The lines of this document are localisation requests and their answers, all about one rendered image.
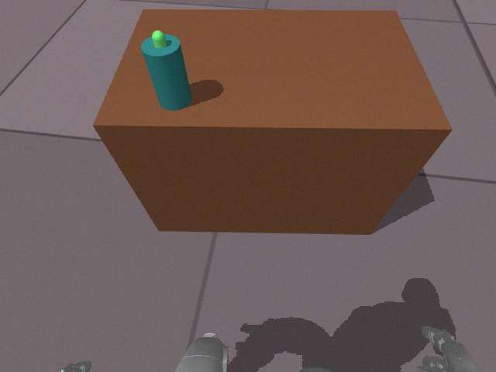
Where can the bottle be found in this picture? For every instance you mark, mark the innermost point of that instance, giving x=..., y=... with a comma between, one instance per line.
x=165, y=62

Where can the right robot hand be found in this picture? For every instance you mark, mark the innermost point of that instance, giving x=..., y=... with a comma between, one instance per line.
x=456, y=358

